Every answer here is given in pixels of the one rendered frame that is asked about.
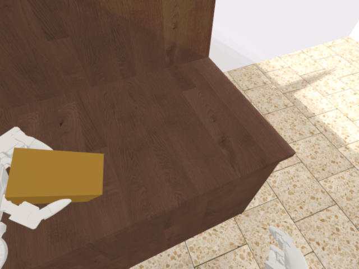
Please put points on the sponge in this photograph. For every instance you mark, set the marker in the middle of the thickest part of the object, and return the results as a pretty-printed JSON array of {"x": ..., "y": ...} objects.
[{"x": 45, "y": 176}]

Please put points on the table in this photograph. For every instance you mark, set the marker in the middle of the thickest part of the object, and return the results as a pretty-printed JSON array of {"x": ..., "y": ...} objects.
[{"x": 184, "y": 149}]

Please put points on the robot left hand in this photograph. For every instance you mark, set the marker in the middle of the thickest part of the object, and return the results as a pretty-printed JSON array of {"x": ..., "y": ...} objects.
[{"x": 25, "y": 214}]

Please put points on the robot right hand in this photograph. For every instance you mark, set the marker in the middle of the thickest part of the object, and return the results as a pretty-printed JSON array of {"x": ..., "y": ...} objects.
[{"x": 291, "y": 258}]

